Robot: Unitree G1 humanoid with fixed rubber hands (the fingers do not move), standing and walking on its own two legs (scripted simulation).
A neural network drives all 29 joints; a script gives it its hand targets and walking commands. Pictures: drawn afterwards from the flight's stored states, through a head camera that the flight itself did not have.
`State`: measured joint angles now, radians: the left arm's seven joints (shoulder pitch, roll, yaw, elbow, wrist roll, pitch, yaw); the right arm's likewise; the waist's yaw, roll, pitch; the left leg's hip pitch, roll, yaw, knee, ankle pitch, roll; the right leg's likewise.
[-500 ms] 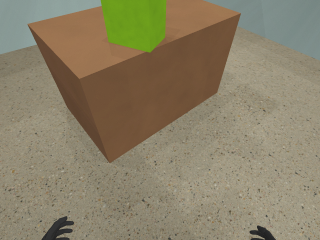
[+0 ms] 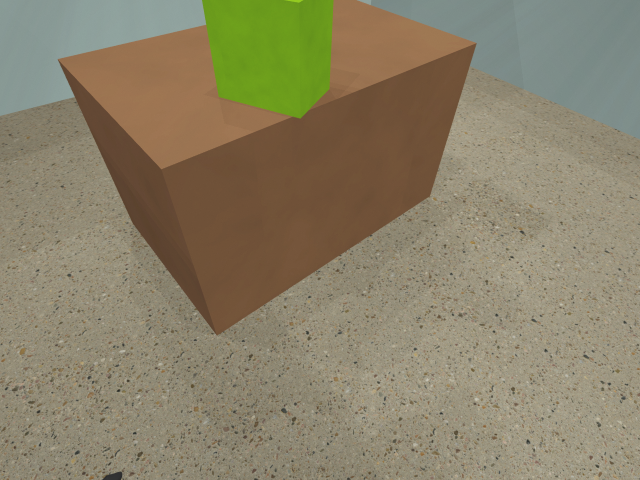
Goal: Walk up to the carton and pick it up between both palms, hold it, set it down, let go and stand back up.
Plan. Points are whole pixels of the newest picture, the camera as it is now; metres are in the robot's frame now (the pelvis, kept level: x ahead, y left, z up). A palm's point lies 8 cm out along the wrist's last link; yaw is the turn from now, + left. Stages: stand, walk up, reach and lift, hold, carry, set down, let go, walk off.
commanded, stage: stand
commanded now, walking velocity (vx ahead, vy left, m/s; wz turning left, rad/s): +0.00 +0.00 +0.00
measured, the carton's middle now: (272, 43) +1.12 +0.15 +0.08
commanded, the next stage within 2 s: none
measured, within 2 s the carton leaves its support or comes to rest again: neither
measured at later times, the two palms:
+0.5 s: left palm out of the picture +0.07 +0.30 -0.11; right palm out of the picture +0.08 -0.28 -0.11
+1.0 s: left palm out of the picture +0.07 +0.30 -0.11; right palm out of the picture +0.07 -0.28 -0.11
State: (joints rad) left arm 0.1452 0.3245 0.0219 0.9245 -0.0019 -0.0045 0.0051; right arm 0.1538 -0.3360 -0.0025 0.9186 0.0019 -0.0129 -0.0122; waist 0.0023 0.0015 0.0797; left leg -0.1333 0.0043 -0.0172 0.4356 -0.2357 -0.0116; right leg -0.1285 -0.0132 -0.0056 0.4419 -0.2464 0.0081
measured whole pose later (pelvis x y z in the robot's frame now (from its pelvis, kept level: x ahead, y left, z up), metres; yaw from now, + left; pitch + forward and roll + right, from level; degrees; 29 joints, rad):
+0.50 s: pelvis +0.00 +0.01 +0.00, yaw +0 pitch -3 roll +0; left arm 0.15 0.32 0.02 1.04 0.00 -0.01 0.01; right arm 0.16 -0.33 -0.01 1.03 0.00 -0.02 -0.02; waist 0.01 0.00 0.06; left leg -0.11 -0.01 -0.01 0.36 -0.19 0.00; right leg -0.11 -0.03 0.00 0.37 -0.21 0.02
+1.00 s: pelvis +0.00 +0.01 +0.01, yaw +0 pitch -3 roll +0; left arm 0.15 0.32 0.02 1.06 0.00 -0.02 0.02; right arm 0.17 -0.33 0.00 1.05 0.00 -0.02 -0.02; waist 0.00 -0.01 0.05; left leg -0.10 -0.01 -0.01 0.34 -0.19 0.00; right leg -0.10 -0.03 0.00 0.36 -0.20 0.03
